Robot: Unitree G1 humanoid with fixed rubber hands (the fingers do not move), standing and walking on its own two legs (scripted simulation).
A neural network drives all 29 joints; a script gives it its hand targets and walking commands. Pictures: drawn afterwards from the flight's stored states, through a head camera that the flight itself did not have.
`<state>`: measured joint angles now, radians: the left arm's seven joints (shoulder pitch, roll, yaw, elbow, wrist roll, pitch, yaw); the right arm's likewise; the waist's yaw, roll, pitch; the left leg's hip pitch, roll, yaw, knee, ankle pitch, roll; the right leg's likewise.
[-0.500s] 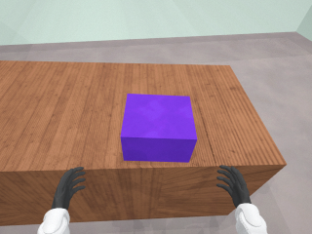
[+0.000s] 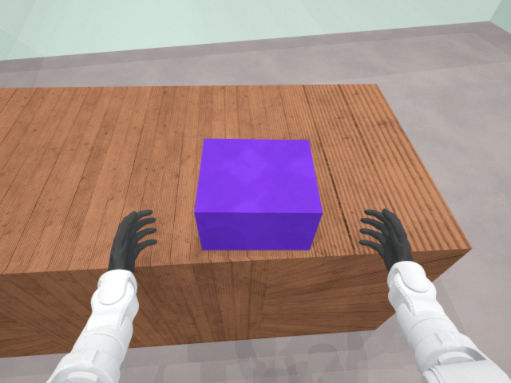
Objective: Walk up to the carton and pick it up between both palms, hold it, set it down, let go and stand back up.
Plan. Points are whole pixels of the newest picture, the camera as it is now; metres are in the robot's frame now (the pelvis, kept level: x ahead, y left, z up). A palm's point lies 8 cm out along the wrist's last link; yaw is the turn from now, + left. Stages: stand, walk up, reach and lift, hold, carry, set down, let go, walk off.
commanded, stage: reach and lift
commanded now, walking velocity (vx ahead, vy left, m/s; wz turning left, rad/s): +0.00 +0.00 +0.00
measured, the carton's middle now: (256, 194) +0.51 +0.01 -0.05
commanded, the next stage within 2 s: none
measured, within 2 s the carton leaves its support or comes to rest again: neither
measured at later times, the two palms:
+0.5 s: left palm (136, 212) +0.39 +0.22 +0.03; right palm (390, 204) +0.41 -0.22 +0.05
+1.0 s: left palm (130, 164) +0.45 +0.23 +0.09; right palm (389, 159) +0.46 -0.21 +0.10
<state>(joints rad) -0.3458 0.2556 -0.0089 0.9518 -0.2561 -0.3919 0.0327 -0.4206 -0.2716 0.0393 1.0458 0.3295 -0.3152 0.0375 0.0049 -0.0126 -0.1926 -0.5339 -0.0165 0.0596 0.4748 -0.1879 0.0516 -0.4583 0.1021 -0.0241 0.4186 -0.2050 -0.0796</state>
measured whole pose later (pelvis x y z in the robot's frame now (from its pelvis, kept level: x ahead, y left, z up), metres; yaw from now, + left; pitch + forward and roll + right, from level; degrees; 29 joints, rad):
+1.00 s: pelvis -0.01 -0.01 -0.01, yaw +1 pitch +26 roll +0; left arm -1.03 0.38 -0.06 1.31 -0.37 -0.19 0.01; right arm -1.07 -0.36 0.14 1.30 0.43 -0.09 -0.01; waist -0.02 -0.02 -0.31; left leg -0.79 -0.03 0.04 0.44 -0.12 0.04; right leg -0.74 0.09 -0.05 0.45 -0.18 -0.08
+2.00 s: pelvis -0.07 +0.02 -0.01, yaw +0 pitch +19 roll -4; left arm -1.40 0.33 0.12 0.85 -0.18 -0.14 0.09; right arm -1.32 -0.42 -0.28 0.76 0.17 -0.10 -0.03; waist 0.08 0.09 0.60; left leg -0.77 0.00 0.02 0.50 -0.06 0.07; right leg -0.65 0.12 -0.07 0.37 -0.04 -0.03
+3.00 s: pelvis +0.01 +0.00 -0.01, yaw +2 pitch +42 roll -2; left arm -0.97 0.06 0.52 1.25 0.27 -0.43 0.06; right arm -0.90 0.02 -0.70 1.01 -0.49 -0.37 -0.04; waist 0.02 0.04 -0.31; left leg -0.99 -0.04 0.01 0.28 -0.02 0.06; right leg -0.91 0.09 -0.05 0.23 -0.06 -0.07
